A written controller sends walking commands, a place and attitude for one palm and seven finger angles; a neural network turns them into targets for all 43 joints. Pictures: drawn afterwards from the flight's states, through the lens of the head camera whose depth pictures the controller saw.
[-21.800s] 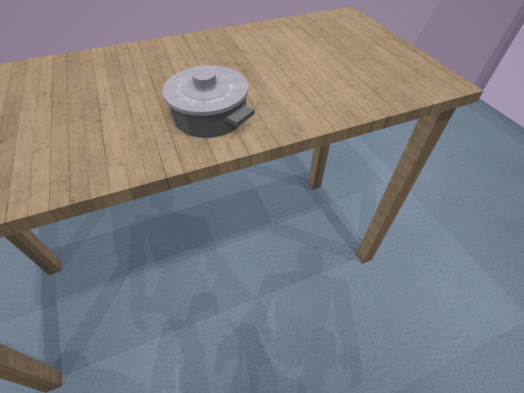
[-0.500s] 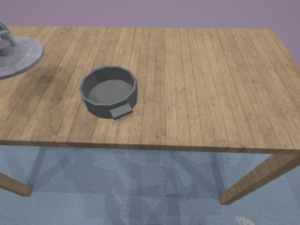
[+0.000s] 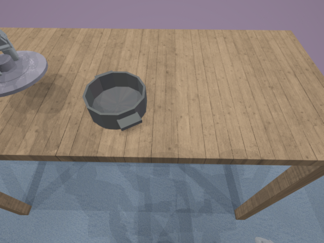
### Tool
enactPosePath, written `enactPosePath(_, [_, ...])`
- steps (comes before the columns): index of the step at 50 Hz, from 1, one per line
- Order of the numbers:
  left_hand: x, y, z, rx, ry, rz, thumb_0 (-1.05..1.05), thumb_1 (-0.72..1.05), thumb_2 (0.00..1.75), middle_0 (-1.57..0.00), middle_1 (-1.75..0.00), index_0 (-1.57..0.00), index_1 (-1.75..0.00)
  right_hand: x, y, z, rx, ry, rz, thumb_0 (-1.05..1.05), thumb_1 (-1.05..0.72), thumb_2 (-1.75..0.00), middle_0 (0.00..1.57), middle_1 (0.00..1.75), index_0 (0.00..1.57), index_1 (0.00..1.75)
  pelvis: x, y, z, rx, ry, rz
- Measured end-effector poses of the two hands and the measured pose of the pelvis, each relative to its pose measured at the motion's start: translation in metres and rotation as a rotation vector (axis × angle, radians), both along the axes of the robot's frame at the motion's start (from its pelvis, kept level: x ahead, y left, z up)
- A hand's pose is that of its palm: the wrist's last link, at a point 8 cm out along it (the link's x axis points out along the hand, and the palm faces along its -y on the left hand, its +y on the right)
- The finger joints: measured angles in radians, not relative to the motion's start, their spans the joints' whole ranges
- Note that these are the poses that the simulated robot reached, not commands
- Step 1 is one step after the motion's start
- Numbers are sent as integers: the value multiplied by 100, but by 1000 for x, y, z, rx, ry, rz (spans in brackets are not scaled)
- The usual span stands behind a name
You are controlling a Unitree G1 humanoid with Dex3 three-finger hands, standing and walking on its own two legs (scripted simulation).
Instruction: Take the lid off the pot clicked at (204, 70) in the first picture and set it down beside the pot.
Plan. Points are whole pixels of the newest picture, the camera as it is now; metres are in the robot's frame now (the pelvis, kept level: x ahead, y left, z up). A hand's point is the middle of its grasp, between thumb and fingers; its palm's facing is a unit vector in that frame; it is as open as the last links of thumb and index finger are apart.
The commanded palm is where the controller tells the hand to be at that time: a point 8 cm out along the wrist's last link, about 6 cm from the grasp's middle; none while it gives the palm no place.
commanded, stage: lower the lid onto the table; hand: left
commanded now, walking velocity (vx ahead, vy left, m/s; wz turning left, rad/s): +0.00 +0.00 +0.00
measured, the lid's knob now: (2, 63) +0.47 +0.35 +0.20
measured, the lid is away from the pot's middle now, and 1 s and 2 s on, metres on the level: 0.23 0.23 0.22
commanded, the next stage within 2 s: open the fingers wide in 1.26 s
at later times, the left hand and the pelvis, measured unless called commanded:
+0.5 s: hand (0, 81) +0.42 +0.34 +0.19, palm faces -0.36 -0.19 -0.92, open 7.9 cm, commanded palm +0.44 +0.35 +0.26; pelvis -0.01 +0.01 +0.00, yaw +0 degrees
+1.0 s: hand (11, 91) +0.43 +0.34 +0.15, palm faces -0.42 -0.20 -0.88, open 7.9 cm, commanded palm +0.45 +0.35 +0.23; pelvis -0.01 +0.01 +0.00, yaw +0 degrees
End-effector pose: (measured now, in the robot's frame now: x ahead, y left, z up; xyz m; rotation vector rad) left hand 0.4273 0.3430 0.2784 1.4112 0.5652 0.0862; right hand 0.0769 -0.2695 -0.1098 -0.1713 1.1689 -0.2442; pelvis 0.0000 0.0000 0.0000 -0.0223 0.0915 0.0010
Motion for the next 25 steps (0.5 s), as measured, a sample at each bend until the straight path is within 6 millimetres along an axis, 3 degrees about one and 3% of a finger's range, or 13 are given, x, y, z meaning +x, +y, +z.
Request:
enactPosePath(14, [-12, 6, -26, -5, 74, -15, 12, 29, 95, -113, -113, -57, -81, 7, 9, 0, -16, -10, 46, 1, -90, -90, 20, 30, 20, 30, -7, 3, -1, -6, -9, 21])
enactPosePath(25, [-1, 1, -35, -29, 79, -61, 12, 29, 95, -113, -113, -57, -81, -10, 7, 0, -32, 3, 9, 1, -90, -90, 20, 30, 20, 30, -7, 6, -2, -7, -2, 9])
